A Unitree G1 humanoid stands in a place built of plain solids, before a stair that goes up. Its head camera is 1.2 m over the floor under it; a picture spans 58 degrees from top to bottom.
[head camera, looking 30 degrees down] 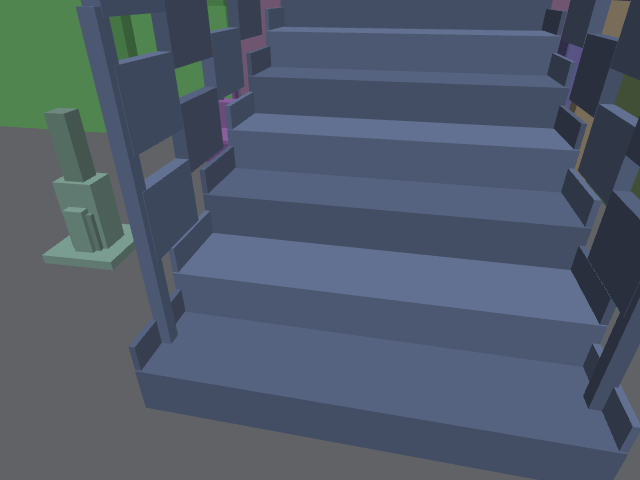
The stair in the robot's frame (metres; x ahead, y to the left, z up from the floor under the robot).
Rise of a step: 0.17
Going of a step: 0.30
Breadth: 1.40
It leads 12 degrees to the right of straight ahead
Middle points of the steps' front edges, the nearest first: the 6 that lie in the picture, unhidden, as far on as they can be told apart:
0.82 -0.11 0.17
1.12 -0.17 0.34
1.41 -0.23 0.51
1.71 -0.29 0.68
2.00 -0.35 0.85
2.29 -0.41 1.02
